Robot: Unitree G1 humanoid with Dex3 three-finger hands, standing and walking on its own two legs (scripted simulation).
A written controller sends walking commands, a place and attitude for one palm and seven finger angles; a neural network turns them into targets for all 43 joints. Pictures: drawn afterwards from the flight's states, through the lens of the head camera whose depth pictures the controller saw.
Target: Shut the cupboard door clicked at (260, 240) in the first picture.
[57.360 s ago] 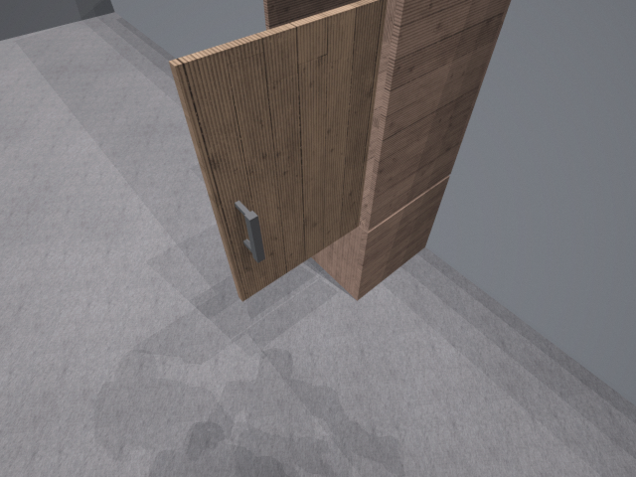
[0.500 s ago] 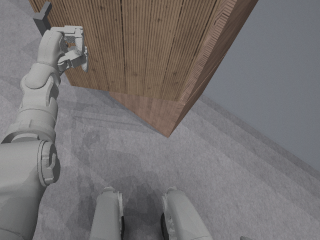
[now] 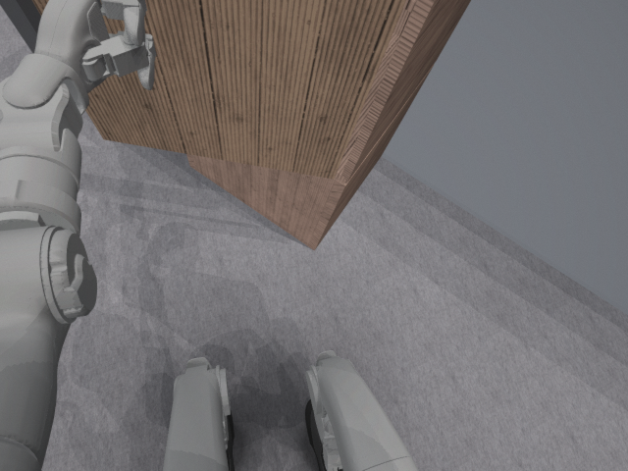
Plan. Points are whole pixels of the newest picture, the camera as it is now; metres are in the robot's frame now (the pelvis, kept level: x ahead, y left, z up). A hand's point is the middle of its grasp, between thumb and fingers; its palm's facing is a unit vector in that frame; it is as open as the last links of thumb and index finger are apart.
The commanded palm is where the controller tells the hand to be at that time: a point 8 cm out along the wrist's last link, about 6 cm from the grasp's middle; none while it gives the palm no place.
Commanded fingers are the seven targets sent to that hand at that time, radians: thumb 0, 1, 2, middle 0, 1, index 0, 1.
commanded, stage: push the door shut along its arc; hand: left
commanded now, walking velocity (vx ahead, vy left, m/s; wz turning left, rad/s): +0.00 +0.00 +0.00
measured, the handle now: (46, 24) +0.61 +0.23 +0.09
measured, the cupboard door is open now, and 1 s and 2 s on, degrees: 27 16 16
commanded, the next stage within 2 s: pull the fist back off the door in 0.28 s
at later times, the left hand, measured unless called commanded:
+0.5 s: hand (166, 18) +0.61 +0.11 +0.10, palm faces -0.09 -0.99 +0.11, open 3.3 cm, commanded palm +0.61 +0.09 +0.09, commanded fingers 0.00 0.90 0.90 -1.30 -1.50 -1.30 -1.50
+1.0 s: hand (182, 51) +0.57 +0.09 +0.09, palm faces +0.08 -1.00 -0.02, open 3.1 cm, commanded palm +0.53 +0.12 +0.09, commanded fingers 0.00 0.90 0.90 -1.30 -1.50 -1.30 -1.50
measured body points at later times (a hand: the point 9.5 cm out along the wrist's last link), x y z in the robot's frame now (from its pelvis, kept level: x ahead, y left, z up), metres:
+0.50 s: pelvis -0.01 +0.00 -0.02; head +0.19 +0.05 +0.38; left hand +0.61 +0.16 +0.10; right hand -0.02 -0.25 -0.11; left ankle +0.07 +0.13 -0.56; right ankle +0.03 -0.12 -0.56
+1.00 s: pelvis +0.03 -0.01 +0.04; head +0.19 +0.01 +0.45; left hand +0.56 +0.15 +0.09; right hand +0.00 -0.26 -0.08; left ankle +0.07 +0.13 -0.56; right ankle +0.03 -0.12 -0.56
